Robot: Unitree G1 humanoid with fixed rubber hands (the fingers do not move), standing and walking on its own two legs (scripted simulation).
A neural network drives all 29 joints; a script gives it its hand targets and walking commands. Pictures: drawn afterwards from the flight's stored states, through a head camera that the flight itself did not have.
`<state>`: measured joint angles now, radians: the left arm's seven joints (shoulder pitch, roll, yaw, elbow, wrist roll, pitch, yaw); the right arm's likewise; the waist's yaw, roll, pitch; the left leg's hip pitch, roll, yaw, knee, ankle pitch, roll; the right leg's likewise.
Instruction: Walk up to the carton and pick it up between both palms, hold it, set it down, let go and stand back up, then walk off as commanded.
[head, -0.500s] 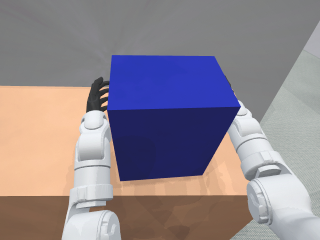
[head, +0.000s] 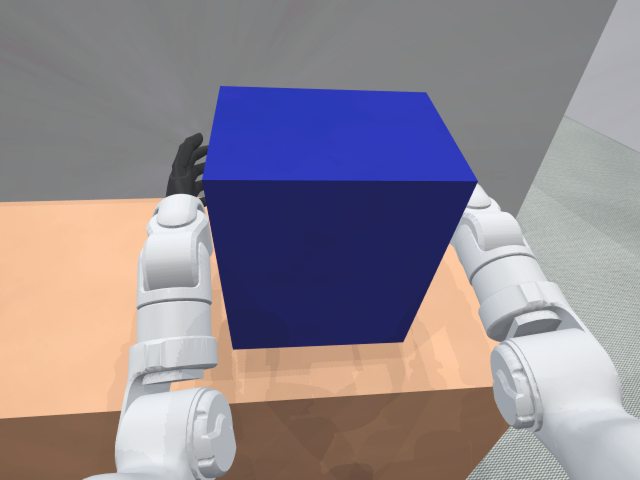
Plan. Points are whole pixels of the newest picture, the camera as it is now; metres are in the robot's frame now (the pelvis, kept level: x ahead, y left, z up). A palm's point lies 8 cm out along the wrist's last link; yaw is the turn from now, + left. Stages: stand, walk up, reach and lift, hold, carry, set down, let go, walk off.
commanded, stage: reach and lift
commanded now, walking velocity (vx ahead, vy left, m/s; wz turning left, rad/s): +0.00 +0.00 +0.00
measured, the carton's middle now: (322, 229) +0.36 +0.00 +0.16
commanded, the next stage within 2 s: hold in 1.28 s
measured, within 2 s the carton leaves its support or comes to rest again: neither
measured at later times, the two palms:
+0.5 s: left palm (181, 181) +0.37 +0.16 +0.23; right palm (459, 174) +0.38 -0.16 +0.23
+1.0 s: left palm (173, 167) +0.38 +0.16 +0.25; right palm (457, 158) +0.38 -0.16 +0.25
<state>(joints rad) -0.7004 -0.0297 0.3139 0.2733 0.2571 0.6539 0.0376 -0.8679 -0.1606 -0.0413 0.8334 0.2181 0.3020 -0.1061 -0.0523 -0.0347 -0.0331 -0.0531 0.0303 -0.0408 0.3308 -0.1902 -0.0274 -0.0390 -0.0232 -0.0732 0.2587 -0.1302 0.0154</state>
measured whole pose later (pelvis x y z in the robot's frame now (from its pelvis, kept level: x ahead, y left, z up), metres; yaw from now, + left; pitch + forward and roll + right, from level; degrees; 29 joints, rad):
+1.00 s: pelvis +0.00 +0.00 +0.00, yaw +0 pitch -5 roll -1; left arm -0.79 0.03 0.34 0.26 0.24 0.78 -0.03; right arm -0.93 -0.19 0.02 0.72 0.33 0.47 -0.20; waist -0.09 -0.03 -0.07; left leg -0.06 0.03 -0.05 0.36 -0.21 -0.02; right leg -0.03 -0.03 -0.08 0.26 -0.14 0.02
